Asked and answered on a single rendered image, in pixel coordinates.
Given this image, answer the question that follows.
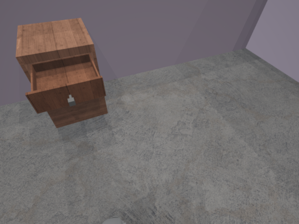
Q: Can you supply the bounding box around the cabinet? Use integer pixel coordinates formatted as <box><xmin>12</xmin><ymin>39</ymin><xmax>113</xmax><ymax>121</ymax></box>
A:
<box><xmin>15</xmin><ymin>18</ymin><xmax>108</xmax><ymax>128</ymax></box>

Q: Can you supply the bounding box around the drawer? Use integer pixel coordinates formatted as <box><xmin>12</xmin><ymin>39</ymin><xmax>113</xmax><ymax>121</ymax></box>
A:
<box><xmin>25</xmin><ymin>54</ymin><xmax>106</xmax><ymax>114</ymax></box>

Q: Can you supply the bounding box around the handle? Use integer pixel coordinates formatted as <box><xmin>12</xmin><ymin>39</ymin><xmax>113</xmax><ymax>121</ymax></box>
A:
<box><xmin>68</xmin><ymin>95</ymin><xmax>76</xmax><ymax>106</ymax></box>

